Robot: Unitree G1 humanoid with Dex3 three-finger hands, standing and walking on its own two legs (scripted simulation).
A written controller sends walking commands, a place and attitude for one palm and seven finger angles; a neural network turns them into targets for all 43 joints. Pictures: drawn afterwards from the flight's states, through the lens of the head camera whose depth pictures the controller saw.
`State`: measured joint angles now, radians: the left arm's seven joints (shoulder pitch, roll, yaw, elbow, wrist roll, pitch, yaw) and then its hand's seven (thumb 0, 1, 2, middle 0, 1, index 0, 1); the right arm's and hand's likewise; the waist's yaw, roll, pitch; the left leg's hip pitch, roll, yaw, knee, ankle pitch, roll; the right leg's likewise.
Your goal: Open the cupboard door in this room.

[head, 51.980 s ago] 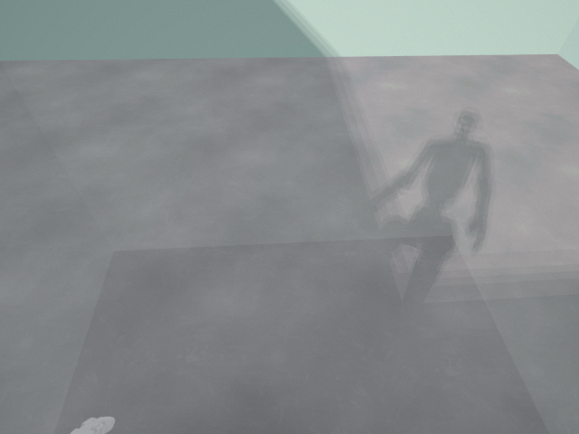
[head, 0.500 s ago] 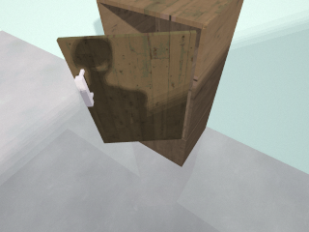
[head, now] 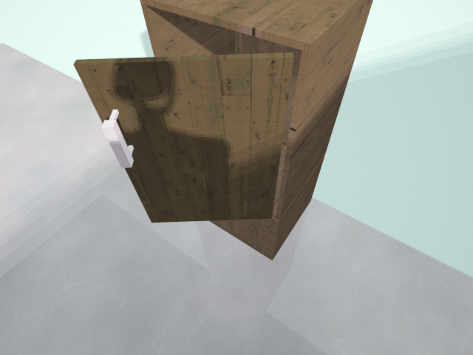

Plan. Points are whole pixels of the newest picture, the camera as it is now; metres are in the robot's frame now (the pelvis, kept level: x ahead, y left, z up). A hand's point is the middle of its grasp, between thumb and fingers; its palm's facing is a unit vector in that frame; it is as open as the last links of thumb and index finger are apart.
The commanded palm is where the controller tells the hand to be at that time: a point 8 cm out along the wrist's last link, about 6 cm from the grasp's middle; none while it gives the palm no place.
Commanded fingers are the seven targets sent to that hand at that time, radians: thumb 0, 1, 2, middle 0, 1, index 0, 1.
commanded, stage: come to a stop and stand still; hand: left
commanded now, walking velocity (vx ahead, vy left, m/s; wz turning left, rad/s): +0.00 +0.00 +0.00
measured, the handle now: (121, 138) +0.55 +0.30 +0.03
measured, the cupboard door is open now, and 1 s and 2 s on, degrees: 37 37 37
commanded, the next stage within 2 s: look again from close up in 0.80 s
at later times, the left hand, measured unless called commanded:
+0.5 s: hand out of the picture +0.00 +0.23 -0.17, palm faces +0.02 -0.97 -0.22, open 7.4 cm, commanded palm none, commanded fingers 0.00 0.90 0.90 -0.20 -0.30 -0.20 -0.30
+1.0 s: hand out of the picture -0.03 +0.21 -0.18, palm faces +0.02 -0.99 -0.16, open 7.4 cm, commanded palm none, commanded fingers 0.00 0.90 0.90 -0.20 -0.30 -0.20 -0.30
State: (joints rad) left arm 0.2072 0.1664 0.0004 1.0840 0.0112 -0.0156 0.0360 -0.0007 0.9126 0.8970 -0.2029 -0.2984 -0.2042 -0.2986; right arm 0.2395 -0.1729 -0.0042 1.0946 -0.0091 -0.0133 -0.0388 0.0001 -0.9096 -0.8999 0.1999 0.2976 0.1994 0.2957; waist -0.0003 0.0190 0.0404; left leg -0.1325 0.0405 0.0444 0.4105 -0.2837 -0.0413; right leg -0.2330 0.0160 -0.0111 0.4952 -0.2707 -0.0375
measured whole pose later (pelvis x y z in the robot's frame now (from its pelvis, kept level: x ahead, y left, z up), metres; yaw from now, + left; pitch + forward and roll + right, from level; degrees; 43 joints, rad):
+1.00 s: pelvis -0.02 +0.05 +0.00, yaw +0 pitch -2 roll +0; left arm 0.30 0.14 -0.02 1.11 0.01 -0.01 0.04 0.00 0.91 0.90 -0.20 -0.30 -0.20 -0.30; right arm 0.28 -0.15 0.01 1.11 -0.01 -0.02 -0.03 0.00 -0.91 -0.90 0.20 0.30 0.20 0.30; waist 0.00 -0.02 0.03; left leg -0.17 -0.03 0.06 0.45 -0.26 0.05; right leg -0.21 -0.05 0.01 0.46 -0.22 0.04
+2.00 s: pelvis -0.04 +0.00 -0.09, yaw +4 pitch +13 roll -2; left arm 0.49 0.21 0.22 -0.01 -0.27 -0.47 -0.25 0.01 0.47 0.71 -0.24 -0.58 -0.24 -0.58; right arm 0.15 -0.25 -0.03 0.46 0.01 -0.23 -0.04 0.01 -0.91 -0.90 0.20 0.30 0.20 0.30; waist 0.05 -0.02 -0.13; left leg -0.85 0.02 -0.06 1.17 -0.55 -0.03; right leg -0.85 -0.01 -0.10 1.13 -0.52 -0.04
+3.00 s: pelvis -0.03 +0.04 -0.04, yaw +3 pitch +9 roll -2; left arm -0.01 0.40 0.40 0.31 -0.34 -0.22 -0.44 -0.01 -0.49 0.30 -0.30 -1.19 -0.30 -1.19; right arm 0.27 -0.26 0.06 0.54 0.05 -0.19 -0.08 0.01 -0.90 -0.90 0.21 0.30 0.21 0.30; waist 0.01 0.03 -0.09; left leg -0.60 0.01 -0.02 0.89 -0.45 0.02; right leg -0.59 -0.02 -0.06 0.83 -0.39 0.01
